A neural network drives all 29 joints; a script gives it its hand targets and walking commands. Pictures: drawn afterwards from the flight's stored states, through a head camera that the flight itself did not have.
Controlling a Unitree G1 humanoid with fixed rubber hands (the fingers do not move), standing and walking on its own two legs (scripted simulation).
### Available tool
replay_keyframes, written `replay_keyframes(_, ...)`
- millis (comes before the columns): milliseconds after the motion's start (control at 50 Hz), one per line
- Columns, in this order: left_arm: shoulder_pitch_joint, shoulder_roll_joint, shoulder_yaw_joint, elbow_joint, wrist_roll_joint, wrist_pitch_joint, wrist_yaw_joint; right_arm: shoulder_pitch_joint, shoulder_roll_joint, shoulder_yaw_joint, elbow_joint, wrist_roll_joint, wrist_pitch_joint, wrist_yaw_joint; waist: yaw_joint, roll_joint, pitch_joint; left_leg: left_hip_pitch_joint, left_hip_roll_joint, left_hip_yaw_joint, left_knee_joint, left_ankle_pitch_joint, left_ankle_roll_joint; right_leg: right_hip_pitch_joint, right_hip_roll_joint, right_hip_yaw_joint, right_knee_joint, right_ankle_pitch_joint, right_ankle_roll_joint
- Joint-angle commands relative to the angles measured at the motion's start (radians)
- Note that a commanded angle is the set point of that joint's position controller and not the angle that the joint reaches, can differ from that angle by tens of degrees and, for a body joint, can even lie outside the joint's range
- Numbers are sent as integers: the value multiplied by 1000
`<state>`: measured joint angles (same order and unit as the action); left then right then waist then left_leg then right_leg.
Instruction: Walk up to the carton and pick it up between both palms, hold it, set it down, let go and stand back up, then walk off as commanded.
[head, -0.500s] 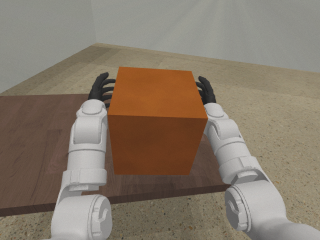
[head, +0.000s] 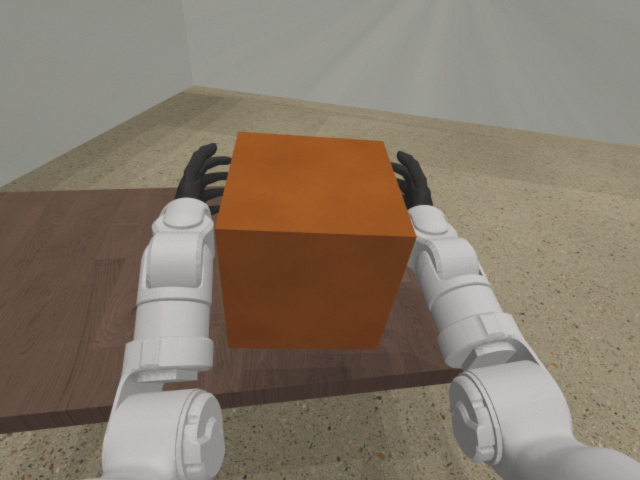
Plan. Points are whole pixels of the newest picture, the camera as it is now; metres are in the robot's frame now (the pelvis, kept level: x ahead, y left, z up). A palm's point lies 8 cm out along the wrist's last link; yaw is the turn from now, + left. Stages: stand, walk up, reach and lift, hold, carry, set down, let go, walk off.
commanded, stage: hold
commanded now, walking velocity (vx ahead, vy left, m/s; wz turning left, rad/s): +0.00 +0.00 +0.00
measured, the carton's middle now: (308, 241) +0.35 +0.00 +0.18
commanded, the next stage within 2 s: set down in 0.44 s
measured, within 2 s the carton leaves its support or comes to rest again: neither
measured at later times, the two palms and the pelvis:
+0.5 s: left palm (193, 206) +0.37 +0.14 +0.22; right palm (415, 211) +0.37 -0.14 +0.21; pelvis +0.00 +0.00 +0.00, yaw +0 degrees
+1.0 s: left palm (188, 214) +0.39 +0.15 +0.20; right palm (398, 205) +0.41 -0.12 +0.20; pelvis +0.02 +0.00 +0.00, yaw +0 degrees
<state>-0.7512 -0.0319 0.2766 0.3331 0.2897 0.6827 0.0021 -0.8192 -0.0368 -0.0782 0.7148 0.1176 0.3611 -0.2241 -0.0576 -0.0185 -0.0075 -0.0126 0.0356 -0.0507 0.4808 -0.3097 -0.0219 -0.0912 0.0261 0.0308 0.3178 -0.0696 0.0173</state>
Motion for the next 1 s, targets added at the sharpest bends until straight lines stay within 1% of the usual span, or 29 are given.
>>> replay_keyframes(0,-581,-653,-364,-89,-68,-44,-154,-743,666,304,-388,117,-69,140,-30,45,-329,-215,-86,38,-224,177,10,402,29,-76,-30,28,-1)
replay_keyframes(20,-578,-657,-389,-113,-65,-45,-153,-712,658,304,-368,116,-67,137,-41,77,-323,-210,-86,37,-211,220,-6,408,28,-76,-23,56,-2)
replay_keyframes(40,-550,-654,-371,-73,-60,-35,-153,-751,656,309,-398,119,-67,136,-28,62,-297,-230,-87,36,-217,207,0,401,32,-79,-28,33,0)
replay_keyframes(80,-565,-650,-385,-103,-72,-42,-153,-748,671,326,-424,131,-70,131,-35,53,-336,-204,-93,42,-214,220,2,420,29,-77,-30,57,7)
replay_keyframes(120,-555,-659,-391,-90,-69,-41,-155,-711,668,325,-386,117,-57,130,-38,49,-296,-216,-89,39,-219,204,0,403,32,-76,-29,47,2)
replay_keyframes(140,-557,-654,-383,-88,-74,-40,-153,-754,666,346,-444,132,-66,129,-23,50,-339,-217,-93,43,-207,212,2,420,34,-76,-23,49,6)
replay_keyframes(180,-563,-657,-392,-87,-73,-41,-149,-754,668,328,-412,127,-61,128,-33,68,-315,-221,-88,31,-214,203,-2,405,29,-77,-27,36,4)
replay_keyframes(280,-545,-645,-363,-81,-59,-38,-151,-770,676,331,-429,125,-59,124,-22,35,-304,-238,-94,36,-216,206,15,426,29,-70,-34,58,8)
replay_keyframes(340,-583,-657,-382,-101,-67,-42,-148,-744,670,332,-406,136,-63,130,-22,62,-324,-197,-87,37,-210,211,0,393,31,-77,-24,30,5)
replay_keyframes(360,-564,-678,-417,-127,-83,-42,-145,-744,665,338,-422,140,-65,128,-40,70,-352,-182,-85,28,-202,264,-11,402,38,-78,-25,70,1)
replay_keyframes(420,-541,-659,-371,-73,-50,-28,-151,-754,652,334,-411,137,-57,124,-17,62,-295,-206,-90,33,-214,231,-2,404,39,-75,-31,45,1)
replay_keyframes(440,-614,-619,-376,-97,-95,-33,-149,-763,609,318,-374,161,-64,136,-33,90,-269,-183,-105,39,-200,209,-3,342,32,-61,-32,-10,27)
replay_keyframes(460,-612,-606,-351,-71,-88,-31,-148,-770,605,327,-366,157,-63,142,-16,72,-278,-181,-100,39,-204,190,4,337,31,-63,-39,-45,25)
replay_keyframes(500,-652,-625,-351,-81,-91,-55,-146,-787,604,296,-341,133,-84,147,-39,79,-299,-180,-101,41,-199,216,2,319,27,-69,-37,-20,19)
replay_keyframes(520,-674,-625,-349,-50,-85,-65,-151,-821,595,266,-322,106,-99,152,-43,80,-290,-185,-98,39,-212,157,3,327,18,-71,-43,-53,17)
replay_keyframes(560,-672,-622,-309,-21,-61,-72,-156,-822,610,242,-294,71,-121,157,-31,68,-241,-215,-93,48,-233,96,9,322,17,-86,-38,-91,16)
replay_keyframes(580,-680,-634,-324,-37,-60,-90,-155,-830,614,241,-298,64,-143,163,-31,90,-288,-205,-94,39,-223,139,1,324,20,-86,-34,-63,10)
replay_keyframes(600,-673,-627,-318,-21,-60,-110,-152,-887,617,248,-356,59,-174,170,-2,82,-310,-206,-92,48,-227,116,5,328,14,-92,-35,-82,10)
replay_keyframes(620,-694,-613,-293,-18,-39,-117,-154,-873,606,239,-335,43,-184,177,6,68,-303,-219,-91,49,-241,85,18,337,13,-95,-35,-104,14)
replay_keyframes(660,-645,-626,-297,-11,-28,-152,-146,-855,611,212,-327,3,-224,187,13,72,-347,-186,-85,54,-237,151,6,330,16,-103,-32,-75,11)
replay_keyframes(680,-622,-596,-255,-13,-10,-163,-142,-818,624,227,-290,-1,-235,195,56,66,-330,-185,-84,66,-243,138,18,343,8,-92,-34,-93,15)
replay_keyframes(700,-623,-573,-237,30,21,-178,-142,-815,587,155,-246,-41,-261,202,38,68,-320,-193,-76,60,-253,101,19,322,6,-104,-35,-132,8)
replay_keyframes(740,-559,-527,-176,84,69,-181,-155,-701,554,127,-124,-71,-253,217,68,76,-227,-212,-76,75,-267,71,23,310,8,-108,-35,-174,9)
replay_keyframes(800,-496,-490,-142,91,95,-180,-175,-648,530,158,-127,-86,-274,231,82,22,-201,-220,-83,74,-284,33,45,348,3,-120,-43,-182,18)
replay_keyframes(860,-569,-527,-212,-17,63,-219,-157,-636,527,129,-88,-95,-313,229,44,63,-232,-163,-70,76,-258,169,-7,334,17,-130,-28,-83,9)
replay_keyframes(880,-533,-528,-222,-23,55,-224,-152,-647,520,153,-117,-90,-334,228,56,71,-243,-141,-73,81,-241,231,-18,335,21,-137,-31,-73,3)
replay_keyframes(900,-587,-552,-275,-71,20,-242,-144,-641,520,159,-123,-88,-343,224,38,82,-308,-85,-71,83,-220,289,-32,326,22,-135,-33,-32,1)
replay_keyframes(920,-566,-550,-278,-52,13,-252,-131,-644,528,158,-115,-92,-351,223,40,66,-280,-93,-70,82,-219,314,-35,319,21,-135,-41,-26,-6)
replay_keyframes(980,-531,-581,-330,-92,-1,-271,-108,-625,505,188,-128,-81,-381,219,37,110,-344,-3,-64,78,-169,473,-70,307,31,-146,-38,54,-16)
